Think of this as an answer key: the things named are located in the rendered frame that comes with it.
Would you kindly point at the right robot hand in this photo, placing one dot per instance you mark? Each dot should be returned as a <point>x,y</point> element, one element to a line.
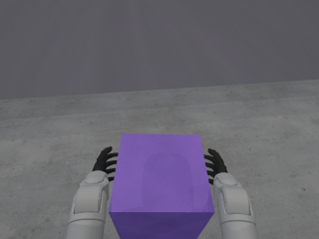
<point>217,164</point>

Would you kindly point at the left robot hand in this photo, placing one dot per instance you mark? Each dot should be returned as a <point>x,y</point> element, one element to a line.
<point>102,162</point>

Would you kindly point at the carton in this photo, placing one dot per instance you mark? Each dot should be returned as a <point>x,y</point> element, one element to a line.
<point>161,188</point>

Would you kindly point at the right robot forearm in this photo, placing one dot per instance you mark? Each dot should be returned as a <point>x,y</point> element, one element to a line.
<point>235,212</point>

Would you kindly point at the left robot forearm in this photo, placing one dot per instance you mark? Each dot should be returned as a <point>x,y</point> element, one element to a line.
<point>89,207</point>

